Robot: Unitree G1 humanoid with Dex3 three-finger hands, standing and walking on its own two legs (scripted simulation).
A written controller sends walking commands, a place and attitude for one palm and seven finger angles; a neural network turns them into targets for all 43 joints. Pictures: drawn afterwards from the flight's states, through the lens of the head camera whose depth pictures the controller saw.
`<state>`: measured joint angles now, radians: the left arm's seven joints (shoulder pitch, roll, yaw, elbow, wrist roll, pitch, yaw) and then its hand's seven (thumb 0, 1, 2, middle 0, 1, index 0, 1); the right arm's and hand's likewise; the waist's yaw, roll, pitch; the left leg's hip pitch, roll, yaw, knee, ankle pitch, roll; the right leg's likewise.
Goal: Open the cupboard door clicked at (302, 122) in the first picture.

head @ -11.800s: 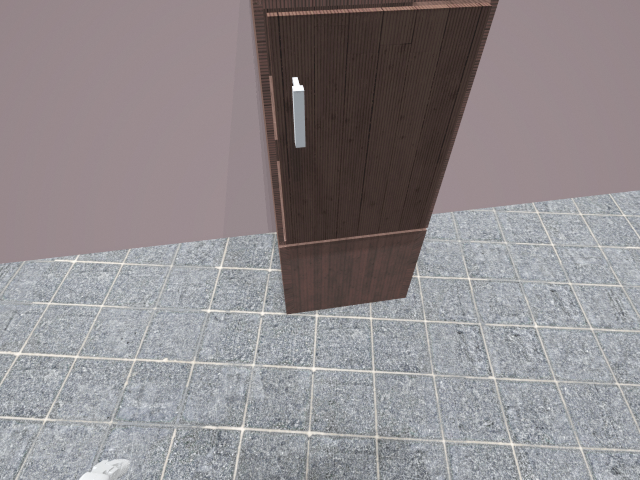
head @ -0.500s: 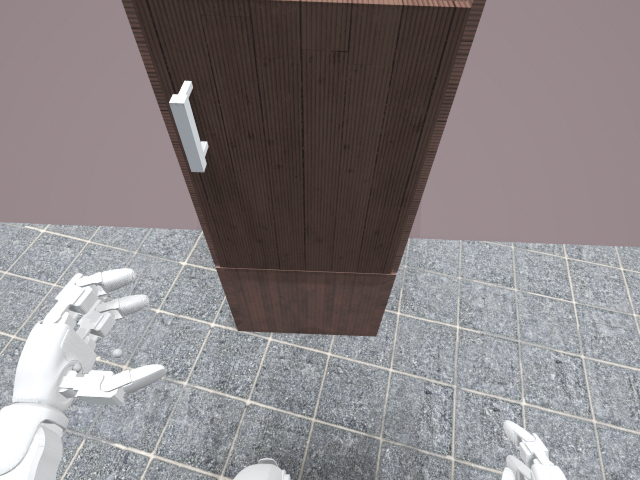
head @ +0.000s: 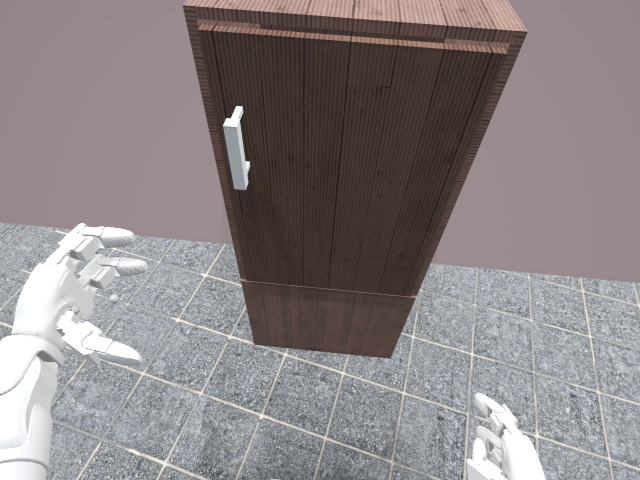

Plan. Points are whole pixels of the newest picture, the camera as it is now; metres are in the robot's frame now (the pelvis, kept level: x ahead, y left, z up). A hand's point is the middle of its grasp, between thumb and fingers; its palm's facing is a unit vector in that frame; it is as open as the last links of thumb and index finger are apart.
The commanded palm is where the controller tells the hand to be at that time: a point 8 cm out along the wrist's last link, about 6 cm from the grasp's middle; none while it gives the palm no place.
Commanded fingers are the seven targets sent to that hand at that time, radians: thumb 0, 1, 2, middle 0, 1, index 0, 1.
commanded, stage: raise the hand with hooked fingers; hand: left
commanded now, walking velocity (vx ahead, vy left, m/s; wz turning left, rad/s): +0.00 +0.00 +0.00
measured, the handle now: (239, 148) +0.57 +0.19 +0.09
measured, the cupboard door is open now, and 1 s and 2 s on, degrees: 0 0 0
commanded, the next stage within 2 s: move the hooked fingers beside the handle in 0.64 s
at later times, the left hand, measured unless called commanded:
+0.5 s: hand (128, 281) +0.29 +0.25 +0.11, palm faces +0.03 -1.00 -0.03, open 14.0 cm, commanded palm +0.26 +0.30 +0.12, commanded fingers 0.00 -0.50 0.30 -0.30 -1.20 -0.30 -1.20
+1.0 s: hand (144, 260) +0.32 +0.24 +0.11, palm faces +0.04 -1.00 -0.02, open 14.0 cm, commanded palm +0.30 +0.29 +0.11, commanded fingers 0.00 -0.50 0.30 -0.30 -1.20 -0.30 -1.20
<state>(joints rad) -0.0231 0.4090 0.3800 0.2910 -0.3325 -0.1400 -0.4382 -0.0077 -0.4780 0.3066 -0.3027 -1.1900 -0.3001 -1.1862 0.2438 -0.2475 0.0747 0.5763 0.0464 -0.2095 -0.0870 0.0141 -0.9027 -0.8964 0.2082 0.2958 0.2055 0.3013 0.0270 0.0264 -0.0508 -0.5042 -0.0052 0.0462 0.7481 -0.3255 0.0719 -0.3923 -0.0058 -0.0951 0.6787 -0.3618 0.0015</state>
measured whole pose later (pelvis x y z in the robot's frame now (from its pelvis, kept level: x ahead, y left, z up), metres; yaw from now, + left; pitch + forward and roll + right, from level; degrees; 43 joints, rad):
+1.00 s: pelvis +0.00 -0.04 +0.00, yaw +0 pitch +4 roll -1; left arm -0.26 0.48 0.44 0.60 -0.33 -0.16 -0.50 -0.01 -0.50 0.30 -0.30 -1.20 -0.30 -1.20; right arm 0.26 -0.29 0.05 0.62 0.06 -0.19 -0.10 0.01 -0.90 -0.90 0.21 0.30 0.20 0.30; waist 0.00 0.03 -0.04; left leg -0.50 0.03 0.03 0.72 -0.30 0.02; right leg -0.40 0.03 -0.10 0.68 -0.36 -0.05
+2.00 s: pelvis +0.00 -0.01 -0.01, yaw -3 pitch +14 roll -3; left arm -0.79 0.65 0.46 1.14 -0.17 -0.30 -0.45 -0.01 -0.50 0.30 -0.30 -1.20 -0.30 -1.20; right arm 0.39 -0.30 0.04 0.64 0.03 -0.01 -0.07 0.01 -0.91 -0.90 0.21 0.30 0.20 0.30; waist -0.11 0.01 -0.07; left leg -0.72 0.03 0.06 0.82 -0.35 0.06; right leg -0.62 0.03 -0.07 0.75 -0.38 -0.01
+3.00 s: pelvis +0.02 -0.01 -0.02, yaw -3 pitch +18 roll -4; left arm -0.89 0.72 0.49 1.22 -0.13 -0.28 -0.44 -0.01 -0.50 0.30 -0.30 -1.20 -0.30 -1.20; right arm 0.40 -0.29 0.05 0.60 0.02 0.09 -0.05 0.01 -0.91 -0.90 0.21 0.30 0.20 0.30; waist -0.15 0.02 -0.10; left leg -0.81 0.05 0.05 0.88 -0.39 0.06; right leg -0.70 0.04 -0.08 0.78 -0.40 -0.01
